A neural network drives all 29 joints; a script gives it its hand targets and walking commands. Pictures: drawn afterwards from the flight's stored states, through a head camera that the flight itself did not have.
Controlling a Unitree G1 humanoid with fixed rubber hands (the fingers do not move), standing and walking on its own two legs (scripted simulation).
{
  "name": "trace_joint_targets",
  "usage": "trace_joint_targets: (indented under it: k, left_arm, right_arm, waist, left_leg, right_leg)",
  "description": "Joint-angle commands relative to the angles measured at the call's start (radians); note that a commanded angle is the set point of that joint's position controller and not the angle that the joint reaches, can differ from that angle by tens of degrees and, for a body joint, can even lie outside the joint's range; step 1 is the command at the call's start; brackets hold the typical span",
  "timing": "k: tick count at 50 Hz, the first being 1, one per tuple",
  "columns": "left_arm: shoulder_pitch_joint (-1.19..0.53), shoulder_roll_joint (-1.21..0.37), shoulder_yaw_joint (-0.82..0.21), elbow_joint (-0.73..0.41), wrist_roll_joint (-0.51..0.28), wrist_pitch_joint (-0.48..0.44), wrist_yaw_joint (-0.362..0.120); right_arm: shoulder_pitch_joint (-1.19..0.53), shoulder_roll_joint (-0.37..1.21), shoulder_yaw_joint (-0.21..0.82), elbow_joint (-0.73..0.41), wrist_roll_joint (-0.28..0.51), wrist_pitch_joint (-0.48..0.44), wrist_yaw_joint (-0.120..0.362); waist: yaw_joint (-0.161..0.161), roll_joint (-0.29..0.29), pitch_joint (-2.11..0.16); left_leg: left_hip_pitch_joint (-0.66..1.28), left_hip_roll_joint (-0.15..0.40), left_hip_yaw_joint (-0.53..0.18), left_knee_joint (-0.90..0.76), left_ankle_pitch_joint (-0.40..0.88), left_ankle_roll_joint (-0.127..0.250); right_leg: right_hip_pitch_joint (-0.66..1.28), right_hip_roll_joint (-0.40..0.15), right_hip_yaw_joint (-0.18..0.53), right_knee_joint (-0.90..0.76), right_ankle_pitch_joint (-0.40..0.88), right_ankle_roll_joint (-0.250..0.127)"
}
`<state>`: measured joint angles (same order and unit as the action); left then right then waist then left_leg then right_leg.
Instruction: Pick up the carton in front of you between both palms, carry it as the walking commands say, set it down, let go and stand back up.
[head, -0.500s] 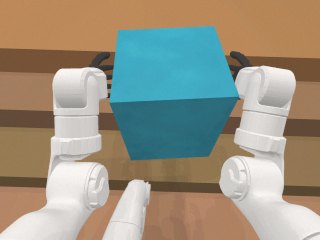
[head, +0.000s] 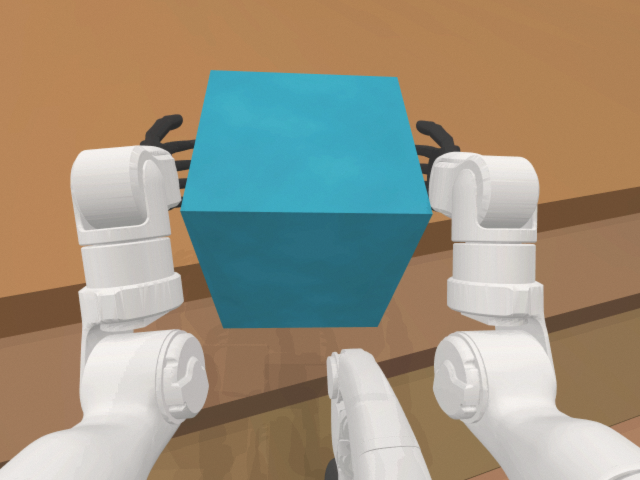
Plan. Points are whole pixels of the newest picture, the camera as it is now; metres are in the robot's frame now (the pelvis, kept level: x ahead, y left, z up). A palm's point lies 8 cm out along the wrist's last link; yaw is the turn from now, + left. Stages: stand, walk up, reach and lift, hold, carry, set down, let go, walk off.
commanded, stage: carry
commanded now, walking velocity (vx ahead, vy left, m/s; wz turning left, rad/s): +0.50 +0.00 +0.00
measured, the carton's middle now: (303, 212) +0.40 -0.03 +0.12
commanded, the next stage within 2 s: none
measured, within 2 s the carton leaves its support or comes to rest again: neither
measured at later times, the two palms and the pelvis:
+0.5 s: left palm out of the picture +0.70 +0.17 +0.39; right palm out of the picture +0.73 -0.13 +0.38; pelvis +0.33 +0.00 +0.17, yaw +1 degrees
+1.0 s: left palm out of the picture +1.06 +0.17 +0.54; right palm out of the picture +1.04 -0.13 +0.56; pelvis +0.66 +0.01 +0.33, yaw +0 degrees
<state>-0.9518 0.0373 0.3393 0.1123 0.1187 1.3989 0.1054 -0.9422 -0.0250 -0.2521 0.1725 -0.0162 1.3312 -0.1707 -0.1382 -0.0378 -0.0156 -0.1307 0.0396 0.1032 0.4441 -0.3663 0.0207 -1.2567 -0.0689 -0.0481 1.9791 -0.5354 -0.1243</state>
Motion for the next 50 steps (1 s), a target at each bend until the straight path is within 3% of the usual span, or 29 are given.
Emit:
trace_joint_targets:
  k: [1,2,3,4,5,6,7,8,9,11,13,17,20,23,25,27,28,29,30,31,32,34,36,38,42,44,46,48,50]
  left_arm:
    - [-0.675,-0.942,-0.541,0.06,-0.344,-0.016,-0.131]
    - [-0.678,-0.96,-0.552,0.085,-0.355,-0.014,-0.128]
    - [-0.711,-0.985,-0.559,0.091,-0.385,-0.011,-0.128]
    - [-0.713,-1.03,-0.575,0.097,-0.424,-0.009,-0.133]
    - [-0.748,-1.071,-0.584,0.069,-0.461,-0.012,-0.139]
    - [-0.815,-1.1,-0.603,0.048,-0.486,-0.018,-0.145]
    - [-0.794,-1.162,-0.617,0.048,-0.528,-0.027,-0.16]
    - [-0.79,-1.15,-0.636,0.039,-0.554,-0.052,-0.175]
    - [-0.823,-1.236,-0.647,0.017,-0.603,-0.065,-0.191]
    - [-0.98,-1.258,-0.661,-0.139,-0.648,-0.092,-0.208]
    - [-1.042,-1.291,-0.695,-0.193,-0.684,-0.1,-0.22]
    - [-0.964,-1.229,-0.672,-0.173,-0.668,-0.076,-0.222]
    - [-0.86,-1.146,-0.626,-0.075,-0.608,-0.045,-0.217]
    - [-0.838,-1.098,-0.574,-0.003,-0.572,-0.026,-0.231]
    - [-0.862,-1.089,-0.537,0.03,-0.55,-0.007,-0.24]
    - [-0.823,-1.072,-0.492,0.087,-0.515,0.01,-0.242]
    - [-0.826,-1.073,-0.472,0.108,-0.489,0.009,-0.238]
    - [-0.796,-1.044,-0.436,0.099,-0.455,0.003,-0.229]
    - [-0.749,-1.046,-0.419,0.116,-0.405,-0.002,-0.223]
    - [-0.685,-1.018,-0.382,0.174,-0.375,-0.004,-0.217]
    - [-0.626,-1.02,-0.394,0.14,-0.344,-0.008,-0.207]
    - [-0.783,-1.02,-0.409,0.041,-0.333,-0.016,-0.19]
    - [-0.788,-0.988,-0.442,-0.018,-0.327,-0.026,-0.164]
    - [-0.76,-0.958,-0.47,-0.047,-0.327,-0.031,-0.14]
    - [-0.675,-0.938,-0.499,0.015,-0.305,-0.007,-0.123]
    - [-0.667,-0.913,-0.497,0.054,-0.302,0.005,-0.12]
    - [-0.703,-0.911,-0.504,0.08,-0.312,0.015,-0.115]
    - [-0.73,-0.973,-0.525,0.119,-0.36,0.021,-0.116]
    - [-0.764,-1.046,-0.551,0.116,-0.434,0.019,-0.126]
  right_arm:
    - [-0.791,1.057,0.492,-0.073,0.462,0.035,0.31]
    - [-0.809,1.054,0.47,-0.061,0.447,0.046,0.312]
    - [-0.771,1.041,0.446,-0.024,0.423,0.055,0.312]
    - [-0.781,1.027,0.431,-0.032,0.407,0.059,0.312]
    - [-0.781,1.018,0.409,-0.016,0.383,0.062,0.309]
    - [-0.773,1.026,0.391,0.009,0.357,0.066,0.303]
    - [-0.746,0.985,0.378,0.019,0.321,0.059,0.297]
    - [-0.659,1.004,0.338,0.065,0.283,0.046,0.293]
    - [-0.643,0.96,0.315,0.071,0.231,0.033,0.283]
    - [-0.72,0.985,0.314,0.004,0.221,0.029,0.279]
    - [-0.763,0.947,0.325,-0.052,0.213,0.019,0.261]
    - [-0.711,0.916,0.377,-0.073,0.214,0.023,0.232]
    - [-0.668,0.912,0.399,0.007,0.218,0.053,0.223]
    - [-0.684,0.906,0.395,0.066,0.214,0.062,0.214]
    - [-0.729,0.939,0.412,0.079,0.251,0.071,0.211]
    - [-0.756,0.999,0.426,0.094,0.301,0.076,0.209]
    - [-0.803,1.047,0.437,0.082,0.329,0.072,0.213]
    - [-0.813,1.081,0.456,0.064,0.381,0.065,0.223]
    - [-0.825,1.147,0.48,0.03,0.426,0.051,0.238]
    - [-0.837,1.172,0.492,0.029,0.46,0.028,0.25]
    - [-0.845,1.188,0.519,-0.054,0.481,0.016,0.257]
    - [-1.048,1.219,0.545,-0.22,0.523,0.0,0.272]
    - [-1.07,1.243,0.582,-0.274,0.559,0.001,0.287]
    - [-1.034,1.219,0.594,-0.277,0.574,0.007,0.294]
    - [-0.868,1.103,0.532,-0.169,0.5,0.045,0.291]
    - [-0.85,1.063,0.503,-0.119,0.473,0.058,0.3]
    - [-0.843,1.04,0.472,-0.073,0.458,0.069,0.307]
    - [-0.833,1.022,0.418,-0.025,0.416,0.086,0.306]
    - [-0.804,0.998,0.383,0.005,0.365,0.089,0.304]
  waist:
    - [0.074,0.107,-0.247]
    - [0.122,0.176,-0.297]
    - [0.145,0.27,-0.4]
    - [0.241,0.371,-0.525]
    - [0.312,0.4,-0.598]
    - [0.349,0.253,-0.723]
    - [0.371,0.148,-0.713]
    - [0.283,-0.22,-0.809]
    - [0.279,-0.102,-0.875]
    - [0.256,0.022,-0.659]
    - [0.208,0.0,-0.532]
    - [0.259,0.001,-0.477]
    - [0.314,-0.001,-0.404]
    - [0.209,0.008,-0.311]
    - [0.149,-0.158,-0.323]
    - [0.017,-0.27,-0.543]
    - [-0.052,-0.187,-0.672]
    - [-0.109,-0.171,-0.745]
    - [0.004,-0.011,-0.649]
    - [0.031,0.292,-0.781]
    - [0.001,0.168,-0.851]
    - [0.032,0.079,-0.591]
    - [0.066,0.038,-0.473]
    - [0.074,0.018,-0.437]
    - [-0.014,0.099,-0.412]
    - [0.031,0.056,-0.312]
    - [0.078,0.105,-0.242]
    - [0.135,0.224,-0.368]
    - [0.264,0.364,-0.534]
  left_leg:
    - [0.096,0.167,-0.143,-0.381,0.379,0.175]
    - [-0.105,0.109,0.033,-0.381,0.727,0.165]
    - [-0.131,0.123,0.053,-0.294,1.291,0.181]
    - [-0.035,0.135,0.083,-0.09,1.658,0.159]
    - [0.053,0.146,0.076,0.099,1.777,0.15]
    - [0.054,0.095,0.036,0.428,1.64,0.08]
    - [-0.063,0.01,-0.025,0.728,1.024,0.023]
    - [-0.508,-0.202,-0.166,1.31,0.171,-0.053]
    - [-0.557,-0.162,-0.332,1.567,0.167,0.006]
    - [-0.762,-0.075,-0.292,1.561,0.122,0.07]
    - [-0.802,-0.02,-0.269,1.459,0.146,0.095]
    - [-1.012,-0.01,-0.092,1.538,-0.01,0.129]
    - [-1.465,0.033,-0.179,1.773,-0.267,0.138]
    - [-1.161,0.091,-0.025,1.3,-0.152,0.108]
    - [-0.545,0.034,0.115,0.918,0.081,0.136]
    - [-0.287,-0.095,0.192,0.797,0.181,0.161]
    - [-0.076,-0.125,0.182,0.507,0.302,0.145]
    - [0.073,-0.138,0.087,0.246,0.317,0.116]
    - [0.241,0.056,-0.262,0.123,0.715,0.138]
    - [0.453,0.289,-0.707,0.206,1.353,0.307]
    - [0.425,0.285,-0.84,0.13,0.929,0.394]
    - [0.303,0.238,-0.716,0.12,0.404,0.278]
    - [0.219,0.221,-0.539,0.059,0.18,0.211]
    - [0.246,0.238,-0.452,0.004,0.298,0.2]
    - [0.585,0.316,-0.434,-0.057,0.474,0.263]
    - [0.473,0.243,-0.313,-0.173,0.334,0.183]
    - [0.107,0.155,-0.122,-0.401,0.421,0.185]
    - [-0.022,0.118,0.033,-0.299,1.248,0.176]
    - [0.123,0.133,0.057,0.02,1.715,0.119]
  right_leg:
    - [0.113,-0.061,-0.096,-0.463,0.05,0.003]
    - [0.479,0.001,-0.17,-0.662,0.18,-0.024]
    - [0.721,0.088,-0.24,-0.707,0.331,-0.05]
    - [0.832,0.14,-0.27,-0.731,0.353,-0.061]
    - [0.895,0.188,-0.297,-0.887,0.248,-0.049]
    - [1.127,0.159,-0.149,-1.105,0.381,-0.072]
    - [1.242,0.108,0.046,-1.421,0.603,-0.063]
    - [1.535,-0.247,0.71,-1.49,1.176,-0.28]
    - [1.524,-0.259,0.746,-1.424,1.171,-0.315]
    - [1.37,-0.21,0.652,-1.43,0.593,-0.216]
    - [1.261,-0.196,0.512,-1.489,0.314,-0.13]
    - [1.374,-0.258,0.405,-1.591,0.538,-0.175]
    - [1.644,-0.318,0.419,-1.62,0.455,-0.164]
    - [1.332,-0.18,0.174,-1.831,0.308,-0.081]
    - [0.915,-0.096,-0.107,-1.935,0.843,-0.07]
    - [1.1,-0.097,-0.152,-1.568,1.768,-0.047]
    - [1.157,-0.052,-0.141,-1.217,1.864,0.014]
    - [1.106,-0.027,-0.09,-0.961,1.695,0.047]
    - [0.818,0.04,0.042,-0.738,0.471,0.08]
    - [0.569,0.186,0.227,-0.218,0.278,0.134]
    - [0.45,0.189,0.274,-0.006,0.27,0.098]
    - [0.229,0.094,0.231,0.011,0.246,0.026]
    - [0.211,0.046,0.169,-0.062,0.293,0.012]
    - [0.185,0.016,0.104,-0.225,0.218,0.006]
    - [-0.331,0.006,0.069,0.18,-0.083,-0.031]
    - [-0.308,-0.042,-0.005,-0.055,-0.085,-0.015]
    - [0.147,-0.035,-0.142,-0.509,0.045,-0.015]
    - [0.601,0.073,-0.255,-0.714,0.266,-0.053]
    - [0.843,0.156,-0.271,-0.885,0.317,-0.038]
